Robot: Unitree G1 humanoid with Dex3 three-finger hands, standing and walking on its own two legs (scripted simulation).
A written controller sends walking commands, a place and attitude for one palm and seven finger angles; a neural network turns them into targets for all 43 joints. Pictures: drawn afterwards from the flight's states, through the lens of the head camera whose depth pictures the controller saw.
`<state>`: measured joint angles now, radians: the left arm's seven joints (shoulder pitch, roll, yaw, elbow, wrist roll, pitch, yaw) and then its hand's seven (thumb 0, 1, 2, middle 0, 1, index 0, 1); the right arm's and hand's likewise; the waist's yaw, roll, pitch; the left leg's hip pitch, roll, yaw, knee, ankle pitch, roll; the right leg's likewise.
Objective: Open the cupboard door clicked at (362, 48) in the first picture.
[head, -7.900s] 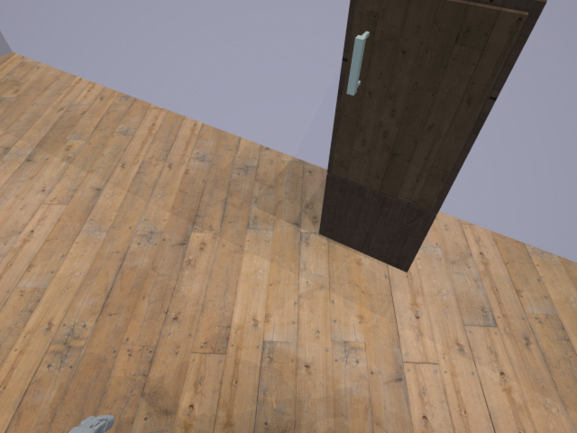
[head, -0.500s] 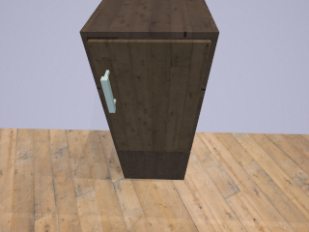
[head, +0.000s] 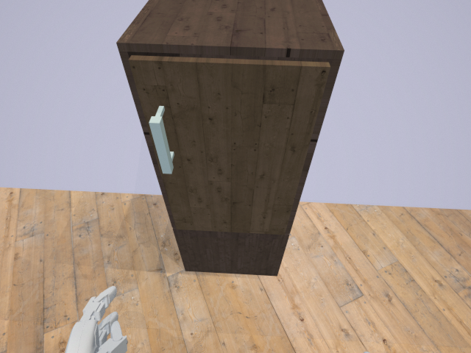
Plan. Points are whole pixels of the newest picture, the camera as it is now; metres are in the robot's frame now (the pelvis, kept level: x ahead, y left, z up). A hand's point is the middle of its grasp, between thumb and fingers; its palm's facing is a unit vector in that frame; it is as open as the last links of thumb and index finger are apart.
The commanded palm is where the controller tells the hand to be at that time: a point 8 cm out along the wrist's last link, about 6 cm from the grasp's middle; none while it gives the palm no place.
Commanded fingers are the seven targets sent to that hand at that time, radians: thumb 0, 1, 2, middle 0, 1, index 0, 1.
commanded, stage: raise the hand with hooked fingers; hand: left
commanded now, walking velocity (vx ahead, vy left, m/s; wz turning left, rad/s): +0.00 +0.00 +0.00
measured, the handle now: (164, 141) +0.52 +0.18 +0.06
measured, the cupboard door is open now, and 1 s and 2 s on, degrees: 0 0 0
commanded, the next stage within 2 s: move the hooked fingers beside the handle in 1.94 s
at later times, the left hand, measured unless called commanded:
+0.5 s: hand (127, 319) +0.18 +0.18 -0.01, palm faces -0.02 -1.00 -0.07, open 10.0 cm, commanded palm +0.16 +0.24 +0.00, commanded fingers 0.00 0.11 0.56 -0.26 -0.81 -0.26 -0.81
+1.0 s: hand (95, 283) +0.22 +0.23 +0.03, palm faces +0.01 -1.00 -0.06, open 12.9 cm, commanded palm +0.20 +0.28 +0.04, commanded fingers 0.00 -0.48 0.31 -0.30 -1.18 -0.30 -1.18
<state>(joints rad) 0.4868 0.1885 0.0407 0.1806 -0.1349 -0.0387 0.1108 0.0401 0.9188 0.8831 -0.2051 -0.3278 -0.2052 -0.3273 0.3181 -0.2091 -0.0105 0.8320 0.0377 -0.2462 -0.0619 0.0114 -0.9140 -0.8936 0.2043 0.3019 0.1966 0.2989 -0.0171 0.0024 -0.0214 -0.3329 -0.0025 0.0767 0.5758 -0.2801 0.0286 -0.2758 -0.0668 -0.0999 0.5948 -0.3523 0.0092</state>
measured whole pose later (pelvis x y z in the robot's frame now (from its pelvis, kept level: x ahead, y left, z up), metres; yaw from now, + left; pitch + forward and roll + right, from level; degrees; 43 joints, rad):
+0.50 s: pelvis -0.03 -0.03 -0.07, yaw +1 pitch +13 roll -2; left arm 0.35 0.27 0.26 0.04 -0.33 -0.40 -0.43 0.01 0.33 0.66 -0.24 -0.67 -0.24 -0.67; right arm 0.16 -0.20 0.01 0.60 0.03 -0.22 -0.05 0.01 -0.90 -0.89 0.21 0.30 0.20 0.30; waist 0.04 0.03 -0.10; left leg -0.86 0.07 -0.03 1.11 -0.47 -0.03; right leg -0.75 -0.01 -0.17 1.07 -0.54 -0.06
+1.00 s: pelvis -0.03 -0.01 -0.03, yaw -1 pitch +8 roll -2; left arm 0.21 0.33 0.33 0.18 -0.35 -0.33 -0.40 0.00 -0.25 0.41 -0.29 -1.04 -0.29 -1.04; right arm 0.27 -0.28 0.00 0.59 0.05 -0.25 -0.07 0.01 -0.90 -0.89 0.20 0.30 0.20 0.30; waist 0.00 0.01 -0.07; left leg -0.63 0.05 0.04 0.88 -0.38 0.02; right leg -0.55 -0.02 -0.11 0.84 -0.42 -0.01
